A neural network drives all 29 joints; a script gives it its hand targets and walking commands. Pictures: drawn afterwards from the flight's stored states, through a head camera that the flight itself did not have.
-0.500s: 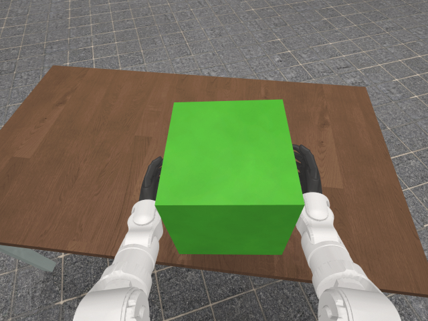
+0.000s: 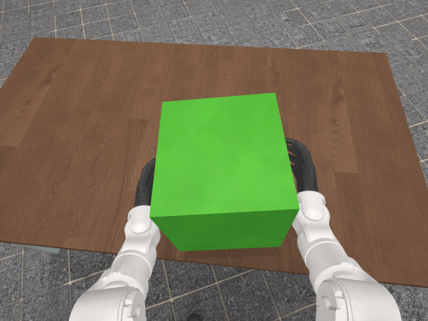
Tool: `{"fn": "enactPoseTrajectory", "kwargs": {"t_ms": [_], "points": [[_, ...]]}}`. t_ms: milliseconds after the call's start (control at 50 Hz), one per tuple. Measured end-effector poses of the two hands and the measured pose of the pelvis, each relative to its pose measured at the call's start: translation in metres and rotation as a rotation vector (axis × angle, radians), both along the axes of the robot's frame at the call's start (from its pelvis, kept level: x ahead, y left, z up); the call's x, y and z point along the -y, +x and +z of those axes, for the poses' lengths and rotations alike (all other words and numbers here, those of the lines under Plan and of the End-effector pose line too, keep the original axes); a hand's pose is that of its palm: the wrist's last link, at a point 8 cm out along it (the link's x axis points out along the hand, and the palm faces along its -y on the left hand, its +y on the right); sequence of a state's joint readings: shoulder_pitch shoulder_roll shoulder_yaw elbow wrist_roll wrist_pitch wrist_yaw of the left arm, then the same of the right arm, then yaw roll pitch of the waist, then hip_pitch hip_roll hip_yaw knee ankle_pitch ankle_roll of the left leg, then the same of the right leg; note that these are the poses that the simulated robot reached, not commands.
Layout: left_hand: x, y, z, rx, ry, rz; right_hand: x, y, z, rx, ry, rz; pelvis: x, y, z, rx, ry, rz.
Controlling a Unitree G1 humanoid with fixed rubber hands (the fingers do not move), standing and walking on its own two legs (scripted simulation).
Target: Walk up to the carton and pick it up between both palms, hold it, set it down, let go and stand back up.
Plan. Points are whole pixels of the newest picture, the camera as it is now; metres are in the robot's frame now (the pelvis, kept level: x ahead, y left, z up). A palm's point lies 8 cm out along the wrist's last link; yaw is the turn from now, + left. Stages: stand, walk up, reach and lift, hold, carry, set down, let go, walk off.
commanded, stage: set down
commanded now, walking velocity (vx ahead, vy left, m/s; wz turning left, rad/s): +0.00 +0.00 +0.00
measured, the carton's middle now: (224, 177) +0.39 +0.00 -0.06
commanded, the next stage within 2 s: none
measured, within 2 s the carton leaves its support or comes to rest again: rests again in 0.36 s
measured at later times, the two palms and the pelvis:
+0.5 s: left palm (153, 200) +0.35 +0.15 -0.07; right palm (304, 190) +0.36 -0.16 -0.06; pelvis +0.00 +0.00 -0.01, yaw +0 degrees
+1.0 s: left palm (137, 193) +0.35 +0.18 -0.04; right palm (323, 177) +0.37 -0.19 -0.02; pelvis -0.04 +0.02 -0.02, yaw -2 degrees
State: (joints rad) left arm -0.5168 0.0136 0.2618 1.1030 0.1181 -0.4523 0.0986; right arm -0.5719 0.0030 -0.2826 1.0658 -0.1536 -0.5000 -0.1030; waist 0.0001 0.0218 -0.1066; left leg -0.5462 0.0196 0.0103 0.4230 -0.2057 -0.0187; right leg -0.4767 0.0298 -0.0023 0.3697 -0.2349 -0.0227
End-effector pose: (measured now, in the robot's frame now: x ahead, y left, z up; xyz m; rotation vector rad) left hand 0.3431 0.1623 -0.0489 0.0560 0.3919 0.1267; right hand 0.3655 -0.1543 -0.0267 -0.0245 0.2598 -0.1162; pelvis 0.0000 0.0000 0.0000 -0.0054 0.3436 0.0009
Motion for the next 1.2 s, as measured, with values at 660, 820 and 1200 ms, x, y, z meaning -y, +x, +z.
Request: {"fn": "enactPoseTrajectory", "kwargs": {"t_ms": [660, 820, 1200], "points": [[0.007, 0.004, -0.028, 0.042, 0.003, -0.027, 0.011, -0.005, -0.037, 0.01, -0.023, -0.005, -0.007, -0.009, -0.012, -0.162, -0.015, -0.007], [0.0, 0.002, -0.019, 0.039, 0.011, -0.027, 0.014, -0.001, -0.023, -0.022, -0.034, 0.006, -0.015, -0.021, -0.015, -0.149, -0.028, -0.01], [-0.023, -0.007, 0.013, 0.072, 0.0, 0.009, 0.048, -0.04, -0.007, -0.057, 0.03, -0.107, -0.026, -0.054, -0.018, -0.089, -0.045, -0.013]]}}
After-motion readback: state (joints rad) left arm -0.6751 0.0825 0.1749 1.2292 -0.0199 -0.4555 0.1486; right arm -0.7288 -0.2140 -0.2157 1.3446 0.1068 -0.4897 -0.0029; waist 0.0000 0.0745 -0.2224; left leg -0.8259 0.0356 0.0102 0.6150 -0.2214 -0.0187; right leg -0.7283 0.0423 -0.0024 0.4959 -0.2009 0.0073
